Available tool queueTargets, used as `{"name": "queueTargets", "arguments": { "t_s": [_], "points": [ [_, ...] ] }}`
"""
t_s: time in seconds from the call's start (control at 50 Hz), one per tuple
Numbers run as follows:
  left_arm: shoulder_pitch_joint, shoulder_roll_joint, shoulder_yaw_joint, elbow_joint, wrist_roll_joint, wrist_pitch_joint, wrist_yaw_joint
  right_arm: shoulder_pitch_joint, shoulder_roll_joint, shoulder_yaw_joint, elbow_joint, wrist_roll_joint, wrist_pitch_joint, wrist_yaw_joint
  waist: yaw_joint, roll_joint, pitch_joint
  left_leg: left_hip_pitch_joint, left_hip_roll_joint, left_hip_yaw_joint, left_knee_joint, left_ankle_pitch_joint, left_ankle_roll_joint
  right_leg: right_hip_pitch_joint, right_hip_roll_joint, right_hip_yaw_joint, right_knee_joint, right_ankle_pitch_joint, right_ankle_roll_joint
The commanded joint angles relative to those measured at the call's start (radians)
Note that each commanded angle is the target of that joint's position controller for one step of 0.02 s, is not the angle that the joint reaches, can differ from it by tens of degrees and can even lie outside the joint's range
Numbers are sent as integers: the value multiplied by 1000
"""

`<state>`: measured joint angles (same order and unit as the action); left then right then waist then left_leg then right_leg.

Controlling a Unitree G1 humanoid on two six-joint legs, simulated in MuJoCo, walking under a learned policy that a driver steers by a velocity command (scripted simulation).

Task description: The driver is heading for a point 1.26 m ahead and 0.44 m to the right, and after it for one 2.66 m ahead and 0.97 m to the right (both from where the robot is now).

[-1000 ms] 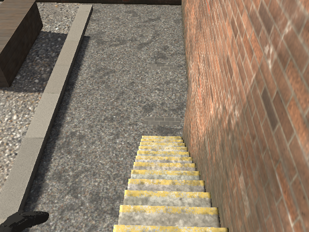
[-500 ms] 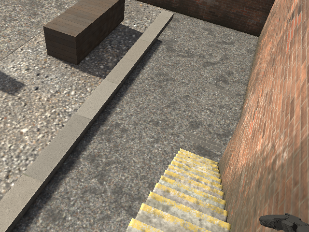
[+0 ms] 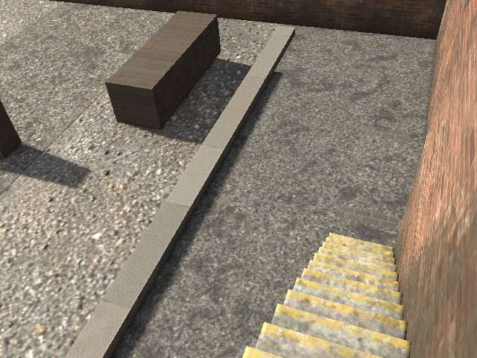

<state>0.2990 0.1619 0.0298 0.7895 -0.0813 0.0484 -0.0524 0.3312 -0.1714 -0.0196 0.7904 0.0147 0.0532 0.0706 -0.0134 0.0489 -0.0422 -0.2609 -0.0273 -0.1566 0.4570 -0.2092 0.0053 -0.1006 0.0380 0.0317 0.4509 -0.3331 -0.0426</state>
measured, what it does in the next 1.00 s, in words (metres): goes down, turning right: right foot, then left foot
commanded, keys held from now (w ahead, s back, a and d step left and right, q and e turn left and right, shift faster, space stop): w+shift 0.30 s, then w+e+shift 0.70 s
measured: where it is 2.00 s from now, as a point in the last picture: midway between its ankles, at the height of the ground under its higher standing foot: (343, 354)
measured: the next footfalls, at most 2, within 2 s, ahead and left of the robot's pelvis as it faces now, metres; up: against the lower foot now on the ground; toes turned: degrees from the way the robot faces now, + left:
right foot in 0.36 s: +0.09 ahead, -0.09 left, +0.00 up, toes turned +6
left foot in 0.54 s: +0.23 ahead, +0.13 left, -0.01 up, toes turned -2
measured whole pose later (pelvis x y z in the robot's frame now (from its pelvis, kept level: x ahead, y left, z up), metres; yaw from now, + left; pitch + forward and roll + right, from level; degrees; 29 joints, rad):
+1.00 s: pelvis +0.37 -0.07 -0.35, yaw -29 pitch +1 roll +1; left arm 0.65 0.19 0.06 1.07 0.00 -0.05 0.08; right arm 0.00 -0.25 -0.02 0.87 -0.06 -0.09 0.03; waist 0.21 0.03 0.00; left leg -0.65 -0.11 -0.13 1.40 -0.48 -0.04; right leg -0.57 0.14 0.16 1.45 -0.84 -0.13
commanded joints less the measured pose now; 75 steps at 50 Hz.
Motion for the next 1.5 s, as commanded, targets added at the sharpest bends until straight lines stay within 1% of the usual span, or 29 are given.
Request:
{"name": "queueTargets", "arguments": {
  "t_s": [0.02,0.12,0.22,0.36,0.44,0.46,0.48,0.5,0.54,0.56,0.58,0.62,0.72,0.84,0.88,0.94,0.98,1.04,1.12,1.16,1.18,1.22,1.26,1.32,1.36,1.4,1.42,1.44,1.5],
  "points": [
    [-10,233,69,-77,-37,6,2,-78,-115,-35,-60,29,-13,14,51,-270,188,-144,-30,125,132,-143,63,-153,-242,299,-333,-561,-124],
    [-129,180,61,-122,-40,20,-11,-155,-49,-21,-60,-10,-44,32,36,-138,130,-13,1,167,90,-29,104,-95,-222,202,-187,-190,-170],
    [-156,138,57,-164,-9,-27,-11,-8,-142,-48,-71,83,-46,50,-42,227,35,392,171,-257,30,-139,227,-579,1,-4,324,-95,-107],
    [63,110,48,-61,-30,-16,-19,-279,-128,-28,-205,21,0,8,131,50,36,-262,118,47,277,-32,124,-141,29,50,481,46,-28],
    [267,318,110,21,-30,-63,-1,-391,-148,-30,-253,55,-58,8,253,-365,117,-945,-83,186,854,-512,41,256,-196,675,112,428,-238],
    [217,293,85,-11,88,-114,74,-508,-171,-9,-270,-107,-74,-53,245,-297,123,-853,-35,104,771,-511,4,84,-207,712,115,234,-279],
    [119,286,88,-6,111,-136,90,-461,-175,-15,-223,-110,-86,-69,190,-253,99,-782,3,37,758,-310,13,7,-220,715,206,184,-293],
    [55,225,95,-11,-30,-91,46,-206,-201,-59,-84,41,-99,-10,116,-77,-4,-505,24,38,658,-83,78,-171,-104,590,494,104,-264],
    [-176,132,59,-72,-81,-41,35,22,-186,-85,21,97,-149,26,-98,32,-102,202,84,49,259,323,103,-752,119,145,862,-231,-119],
    [-198,255,77,-82,86,-112,86,-54,-120,-15,-27,-103,-140,-33,-146,-34,-77,258,47,105,305,234,44,-817,-19,201,774,-358,-125],
    [-139,199,70,-113,82,-147,98,-72,-186,-39,-31,-151,-154,-70,-88,206,-106,344,313,-209,220,-89,118,-968,-51,164,861,-315,-47],
    [-309,283,98,-100,118,-140,113,-84,-186,-49,-21,-125,-195,-125,-150,95,2,228,392,-341,352,-249,104,-1050,-122,338,856,-49,11],
    [86,168,111,0,61,-57,27,-400,-176,-26,-21,-61,-261,-95,222,26,98,-466,315,110,406,-476,17,-324,-137,94,509,908,70],
    [619,195,91,134,139,-40,108,-624,-193,-16,14,-90,-193,-84,525,-210,204,-808,55,238,1343,-333,-102,-48,-20,30,553,286,-156],
    [651,174,36,221,55,-99,130,-474,-61,37,-83,-156,-141,-70,233,-341,272,-945,-16,143,1072,-454,-41,-97,6,446,425,539,-98],
    [377,372,83,174,61,-113,156,-351,-168,-6,10,-122,-139,-35,136,-132,67,-774,-56,3,957,-623,-47,-95,-221,1000,334,368,-389],
    [222,363,89,179,86,-142,141,-140,-153,-36,81,-22,-148,-37,0,-273,25,-423,-51,-73,847,-152,-14,-424,-230,1062,411,141,-367],
    [165,232,70,196,92,-147,143,-146,-170,-54,149,-12,-161,-48,13,120,108,-185,17,-185,448,135,-10,-687,8,446,1147,-145,-228],
    [-206,236,80,81,133,-150,123,202,-202,-71,223,-119,-215,-55,-178,70,259,436,253,-393,310,-382,105,-1403,-31,255,1138,-207,-64],
    [-261,222,95,109,128,-199,124,265,-184,-62,266,-141,-265,-76,-178,-8,423,268,263,-333,398,-407,120,-1390,-34,253,881,-45,17],
    [-145,160,71,114,42,-241,127,1,-112,-39,152,-134,-257,-101,-6,-143,453,-113,204,-111,377,-428,85,-980,-38,187,383,360,80],
    [225,29,54,285,9,-288,79,-224,-108,-49,177,-109,-252,-116,166,-63,240,-377,145,100,477,-524,61,-332,-124,116,370,935,84],
    [489,27,36,388,42,-278,78,-331,-132,-54,180,-28,-225,-118,279,-128,25,-379,6,332,696,-495,1,242,-149,88,1,1357,41],
    [583,189,44,369,54,-180,55,-360,-165,-67,187,-108,-74,-121,359,-79,63,-324,-112,192,1052,-748,-12,361,-207,129,-69,1102,38],
    [543,286,21,318,63,-163,88,-395,-215,-75,114,-141,-59,-103,375,-48,148,-432,-150,106,1273,-798,-104,283,-234,231,-28,932,46],
    [285,499,65,266,55,-157,114,101,-78,-22,57,-51,-42,-58,-23,-760,6,-597,-49,16,1160,-419,-36,310,-447,335,201,1095,-58],
    [209,499,114,243,24,-180,135,92,-135,-9,82,-87,-33,-94,42,-780,-170,-569,97,-35,1125,-223,-6,139,-564,718,125,443,-171],
    [202,288,41,232,42,-199,144,-25,-255,-30,62,-128,-22,-95,68,-353,-56,-428,123,-97,825,18,-33,-110,-361,557,170,385,-85],
    [48,210,24,204,67,-240,213,-36,-185,-37,47,-87,-29,-30,-3,-281,16,-380,147,-33,583,558,-20,-322,-325,319,399,217,-44]
  ]
}}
